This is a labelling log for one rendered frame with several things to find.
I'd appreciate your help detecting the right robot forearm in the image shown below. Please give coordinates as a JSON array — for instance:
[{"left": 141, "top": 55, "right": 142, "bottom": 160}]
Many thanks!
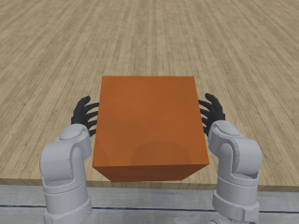
[{"left": 207, "top": 119, "right": 263, "bottom": 224}]

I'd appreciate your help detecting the carton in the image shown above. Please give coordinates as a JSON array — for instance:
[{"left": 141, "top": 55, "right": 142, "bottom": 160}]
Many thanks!
[{"left": 92, "top": 76, "right": 210, "bottom": 183}]

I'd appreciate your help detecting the left robot forearm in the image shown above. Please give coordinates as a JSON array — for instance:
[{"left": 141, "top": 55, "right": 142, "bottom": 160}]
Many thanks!
[{"left": 39, "top": 123, "right": 93, "bottom": 224}]

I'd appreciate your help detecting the robot left hand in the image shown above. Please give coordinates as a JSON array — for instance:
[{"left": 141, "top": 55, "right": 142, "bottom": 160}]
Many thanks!
[{"left": 71, "top": 95, "right": 99, "bottom": 137}]

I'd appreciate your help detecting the robot right hand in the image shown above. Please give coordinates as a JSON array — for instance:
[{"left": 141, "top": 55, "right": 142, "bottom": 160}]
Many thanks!
[{"left": 198, "top": 93, "right": 225, "bottom": 137}]

